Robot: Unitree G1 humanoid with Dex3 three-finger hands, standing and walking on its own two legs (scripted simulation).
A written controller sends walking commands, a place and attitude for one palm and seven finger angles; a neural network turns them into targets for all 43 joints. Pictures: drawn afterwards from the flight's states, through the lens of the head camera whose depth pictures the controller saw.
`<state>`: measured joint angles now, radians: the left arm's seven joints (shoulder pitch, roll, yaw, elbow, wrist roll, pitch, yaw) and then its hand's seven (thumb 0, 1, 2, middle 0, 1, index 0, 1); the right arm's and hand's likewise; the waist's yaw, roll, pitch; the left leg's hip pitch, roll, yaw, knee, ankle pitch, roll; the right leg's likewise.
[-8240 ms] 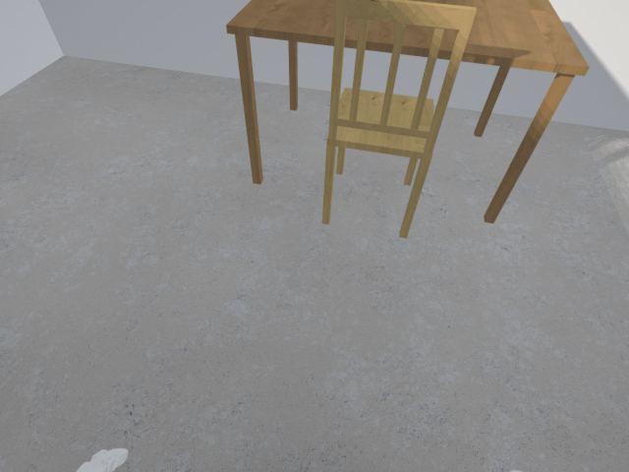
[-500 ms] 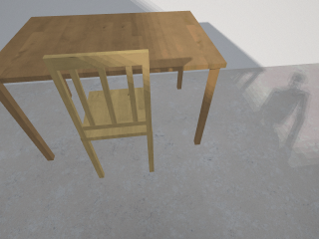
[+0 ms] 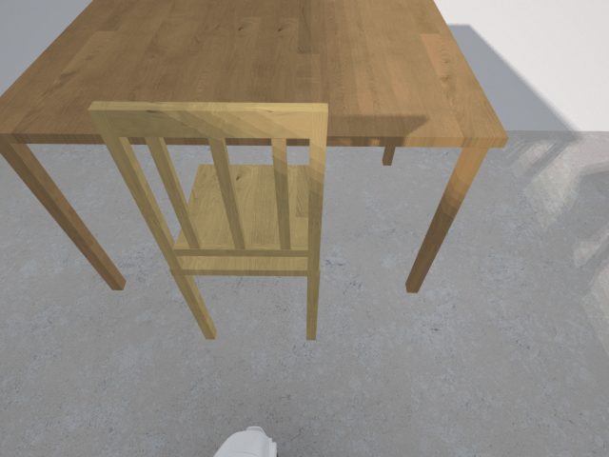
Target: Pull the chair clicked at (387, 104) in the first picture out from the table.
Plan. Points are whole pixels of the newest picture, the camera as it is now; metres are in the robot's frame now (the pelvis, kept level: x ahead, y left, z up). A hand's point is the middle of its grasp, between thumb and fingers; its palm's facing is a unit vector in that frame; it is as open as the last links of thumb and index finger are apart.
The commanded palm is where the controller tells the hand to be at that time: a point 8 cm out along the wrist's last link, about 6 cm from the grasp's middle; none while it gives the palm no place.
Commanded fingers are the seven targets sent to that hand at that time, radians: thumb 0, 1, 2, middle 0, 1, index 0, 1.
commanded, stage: take the last steps up to it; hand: left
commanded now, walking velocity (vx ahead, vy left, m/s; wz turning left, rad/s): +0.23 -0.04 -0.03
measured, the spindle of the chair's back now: (230, 199) +0.57 +0.21 -0.07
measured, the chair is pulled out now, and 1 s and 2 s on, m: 0.00 0.00 0.00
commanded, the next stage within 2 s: come to a stop and stand still in 0.18 s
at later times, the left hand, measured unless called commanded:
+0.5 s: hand (210, 397) +0.22 +0.18 -0.16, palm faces -0.02 -0.97 -0.24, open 7.3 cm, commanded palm none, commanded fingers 0.00 0.90 0.90 -0.20 -0.30 -0.20 -0.30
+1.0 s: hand (151, 452) +0.14 +0.25 -0.16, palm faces -0.01 -0.96 -0.28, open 7.4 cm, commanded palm none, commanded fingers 0.00 0.90 0.90 -0.20 -0.30 -0.20 -0.30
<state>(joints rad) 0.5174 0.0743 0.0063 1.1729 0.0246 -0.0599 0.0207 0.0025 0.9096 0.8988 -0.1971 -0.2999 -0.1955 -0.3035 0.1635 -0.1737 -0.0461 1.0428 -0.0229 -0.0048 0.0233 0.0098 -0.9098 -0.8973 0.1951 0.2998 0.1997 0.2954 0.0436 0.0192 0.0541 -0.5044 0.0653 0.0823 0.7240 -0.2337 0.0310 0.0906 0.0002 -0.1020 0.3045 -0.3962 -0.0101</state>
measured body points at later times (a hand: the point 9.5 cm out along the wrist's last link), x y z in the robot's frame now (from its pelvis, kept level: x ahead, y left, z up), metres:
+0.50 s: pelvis +0.14 +0.00 +0.00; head +0.15 -0.02 +0.45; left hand +0.22 +0.23 -0.14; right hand +0.15 -0.22 -0.17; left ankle +0.10 +0.11 -0.73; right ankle +0.21 -0.12 -0.73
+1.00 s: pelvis +0.09 +0.05 -0.01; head +0.05 +0.02 +0.44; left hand +0.14 +0.30 -0.14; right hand +0.12 -0.18 -0.17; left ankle +0.09 +0.14 -0.73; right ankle +0.12 -0.05 -0.72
